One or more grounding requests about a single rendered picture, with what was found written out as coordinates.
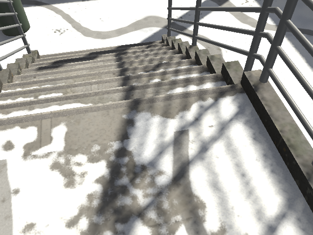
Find stairs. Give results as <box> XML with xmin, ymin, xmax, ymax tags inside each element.
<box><xmin>0</xmin><ymin>40</ymin><xmax>227</xmax><ymax>118</ymax></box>

